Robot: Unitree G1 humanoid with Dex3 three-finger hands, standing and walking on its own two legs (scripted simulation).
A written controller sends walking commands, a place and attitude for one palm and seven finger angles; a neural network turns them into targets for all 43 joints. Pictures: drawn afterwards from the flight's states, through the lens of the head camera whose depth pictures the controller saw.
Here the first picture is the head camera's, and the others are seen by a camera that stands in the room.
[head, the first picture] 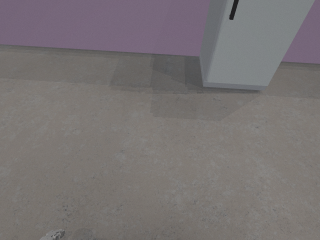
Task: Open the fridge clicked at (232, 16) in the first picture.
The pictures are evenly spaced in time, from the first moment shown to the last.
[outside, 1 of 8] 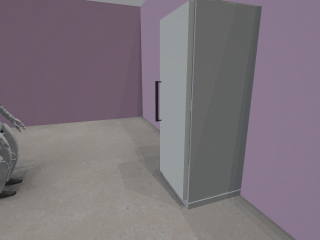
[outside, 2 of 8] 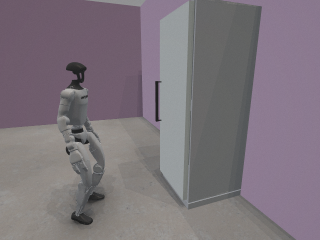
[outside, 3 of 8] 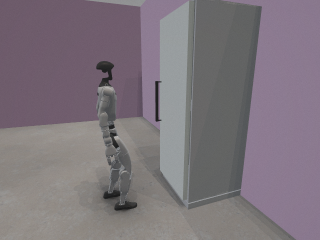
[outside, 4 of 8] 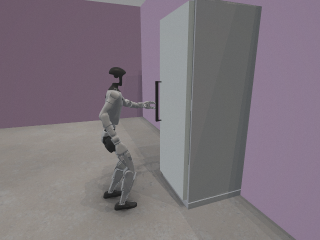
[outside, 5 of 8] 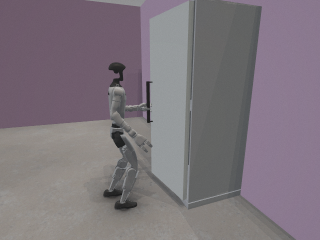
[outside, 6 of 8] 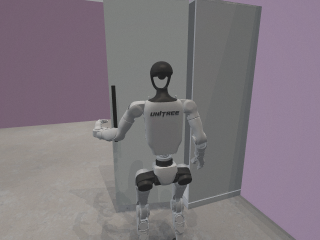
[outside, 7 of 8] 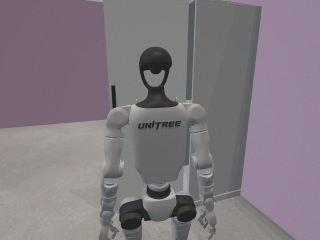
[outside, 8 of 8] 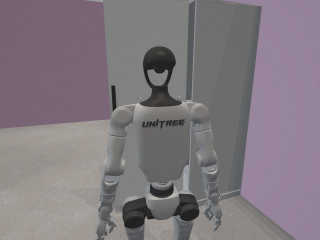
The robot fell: no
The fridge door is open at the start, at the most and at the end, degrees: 0 85 76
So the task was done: yes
